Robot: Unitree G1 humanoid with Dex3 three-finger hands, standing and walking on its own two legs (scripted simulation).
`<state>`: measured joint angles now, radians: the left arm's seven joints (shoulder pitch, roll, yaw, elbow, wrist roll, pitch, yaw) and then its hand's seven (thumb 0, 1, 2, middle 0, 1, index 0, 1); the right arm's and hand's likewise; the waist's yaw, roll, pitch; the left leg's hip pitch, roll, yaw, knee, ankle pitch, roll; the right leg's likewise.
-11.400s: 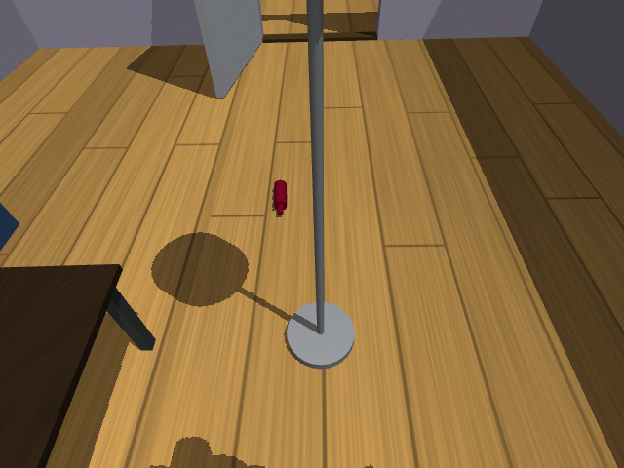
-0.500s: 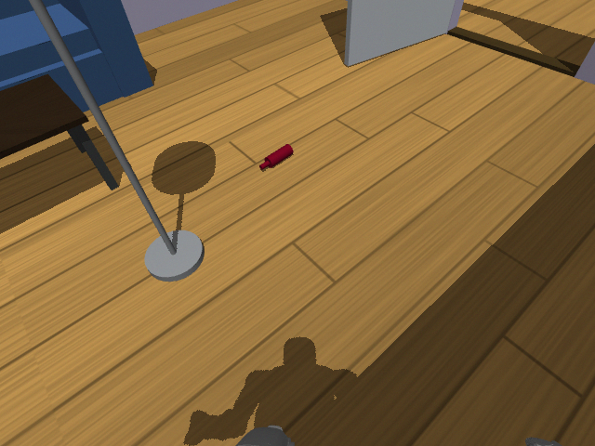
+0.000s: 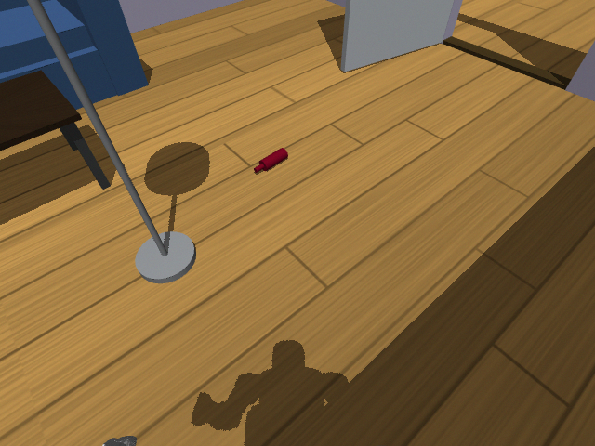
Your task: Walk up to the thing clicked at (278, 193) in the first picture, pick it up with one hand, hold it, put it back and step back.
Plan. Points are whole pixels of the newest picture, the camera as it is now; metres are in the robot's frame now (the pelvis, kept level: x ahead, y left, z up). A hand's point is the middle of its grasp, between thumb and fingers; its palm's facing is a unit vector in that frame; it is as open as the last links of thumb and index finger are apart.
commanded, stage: walk up
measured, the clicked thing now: (270, 161) +1.51 +0.15 -0.73
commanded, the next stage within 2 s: stand in 0.68 s
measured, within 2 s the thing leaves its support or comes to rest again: neither
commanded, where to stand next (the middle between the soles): +0.07 -0.03 m, yaw -2 degrees
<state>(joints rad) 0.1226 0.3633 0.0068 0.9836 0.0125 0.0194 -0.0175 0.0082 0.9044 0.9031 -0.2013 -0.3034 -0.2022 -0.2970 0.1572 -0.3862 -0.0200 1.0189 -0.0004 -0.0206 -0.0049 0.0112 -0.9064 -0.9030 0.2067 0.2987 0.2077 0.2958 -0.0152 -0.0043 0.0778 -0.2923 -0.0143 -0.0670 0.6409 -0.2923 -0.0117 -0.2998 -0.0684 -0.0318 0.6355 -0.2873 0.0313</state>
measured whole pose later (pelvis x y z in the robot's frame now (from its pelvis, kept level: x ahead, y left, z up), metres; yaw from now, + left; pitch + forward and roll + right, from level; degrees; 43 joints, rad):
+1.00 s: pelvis +0.03 -0.02 +0.02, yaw +1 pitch -2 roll +0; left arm 0.09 0.35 0.02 1.15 0.01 0.00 -0.01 0.01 0.91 0.90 -0.20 -0.30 -0.20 -0.30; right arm 0.06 -0.34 -0.01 1.15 -0.01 0.00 0.01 0.01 -0.91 -0.90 0.21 0.30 0.21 0.30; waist 0.01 0.00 0.06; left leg -0.12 0.02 -0.09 0.33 -0.17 -0.04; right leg -0.13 -0.04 -0.06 0.34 -0.17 0.02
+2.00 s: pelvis +0.03 -0.03 +0.02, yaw +0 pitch -2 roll +0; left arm 0.10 0.36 0.01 1.13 0.01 0.00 -0.01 0.01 0.91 0.90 -0.20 -0.30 -0.20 -0.30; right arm 0.10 -0.35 0.01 1.13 -0.01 -0.01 0.01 0.01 -0.91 -0.90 0.21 0.30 0.21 0.30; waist 0.00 0.01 0.05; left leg -0.10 0.04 -0.07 0.32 -0.18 -0.05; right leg -0.12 -0.02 -0.05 0.34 -0.18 0.01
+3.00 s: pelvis +0.04 -0.02 +0.02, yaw -1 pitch -2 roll +0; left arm 0.11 0.36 0.01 1.13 0.01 0.00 -0.01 0.01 0.91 0.90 -0.20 -0.30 -0.20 -0.30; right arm 0.12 -0.35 0.01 1.12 -0.01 0.00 0.01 0.01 -0.91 -0.90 0.21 0.30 0.21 0.30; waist 0.00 0.01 0.05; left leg -0.09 0.04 -0.07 0.32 -0.19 -0.05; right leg -0.12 -0.02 -0.04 0.34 -0.18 0.01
